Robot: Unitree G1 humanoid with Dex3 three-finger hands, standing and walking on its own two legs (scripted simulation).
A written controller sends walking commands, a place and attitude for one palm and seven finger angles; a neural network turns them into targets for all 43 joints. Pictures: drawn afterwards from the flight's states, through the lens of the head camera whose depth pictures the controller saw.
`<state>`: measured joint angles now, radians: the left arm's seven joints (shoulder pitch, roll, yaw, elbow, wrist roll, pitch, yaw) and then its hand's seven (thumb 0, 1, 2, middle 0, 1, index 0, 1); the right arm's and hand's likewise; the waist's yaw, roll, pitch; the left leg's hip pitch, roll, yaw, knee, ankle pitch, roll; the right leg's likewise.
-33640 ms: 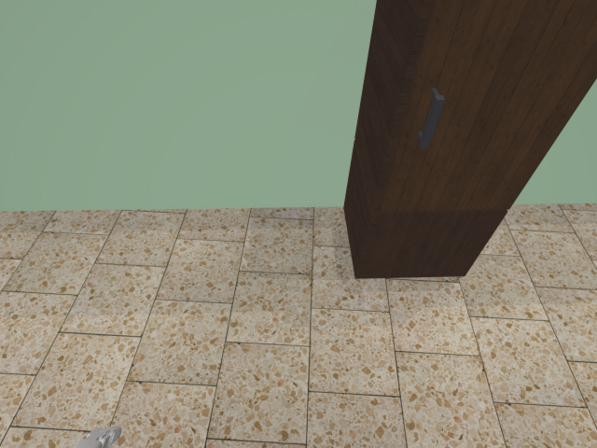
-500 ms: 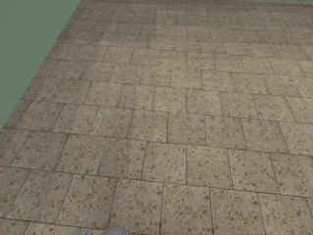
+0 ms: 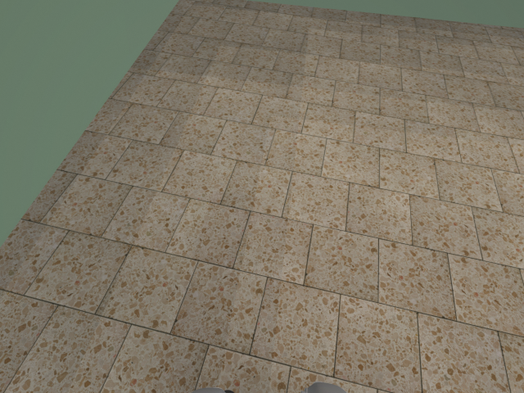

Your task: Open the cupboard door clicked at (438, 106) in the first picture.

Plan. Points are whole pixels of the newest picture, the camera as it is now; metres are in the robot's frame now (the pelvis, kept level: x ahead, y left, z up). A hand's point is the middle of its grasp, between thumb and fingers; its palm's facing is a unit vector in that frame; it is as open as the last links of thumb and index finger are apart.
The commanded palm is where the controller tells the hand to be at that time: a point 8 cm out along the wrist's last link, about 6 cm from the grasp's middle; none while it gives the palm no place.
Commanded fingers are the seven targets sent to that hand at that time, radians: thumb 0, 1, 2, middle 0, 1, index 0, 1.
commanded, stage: turn to face it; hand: left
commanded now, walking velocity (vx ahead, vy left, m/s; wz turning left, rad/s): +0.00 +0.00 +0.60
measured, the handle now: out of the picture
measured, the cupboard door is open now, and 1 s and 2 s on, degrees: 43 43 43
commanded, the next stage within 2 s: none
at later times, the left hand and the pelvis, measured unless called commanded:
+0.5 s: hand out of the picture +0.06 +0.18 -0.19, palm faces +0.35 -0.91 -0.22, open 7.4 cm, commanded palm none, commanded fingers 0.00 0.90 0.90 -0.20 -0.30 -0.20 -0.30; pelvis +0.08 -0.03 -0.01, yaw +19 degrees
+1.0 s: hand out of the picture +0.06 +0.13 -0.16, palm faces +0.58 -0.77 -0.27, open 7.4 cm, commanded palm none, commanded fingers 0.00 0.90 0.90 -0.20 -0.30 -0.20 -0.30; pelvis +0.13 -0.07 +0.00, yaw +37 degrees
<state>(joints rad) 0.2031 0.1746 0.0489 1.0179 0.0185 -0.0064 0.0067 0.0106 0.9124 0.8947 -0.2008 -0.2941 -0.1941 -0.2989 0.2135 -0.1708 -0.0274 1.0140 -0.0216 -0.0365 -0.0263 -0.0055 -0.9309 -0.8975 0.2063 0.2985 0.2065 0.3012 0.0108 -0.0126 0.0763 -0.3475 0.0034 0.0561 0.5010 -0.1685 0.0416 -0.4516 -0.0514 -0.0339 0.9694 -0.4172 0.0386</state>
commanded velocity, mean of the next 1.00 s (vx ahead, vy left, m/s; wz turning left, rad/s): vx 0.00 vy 0.00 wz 0.60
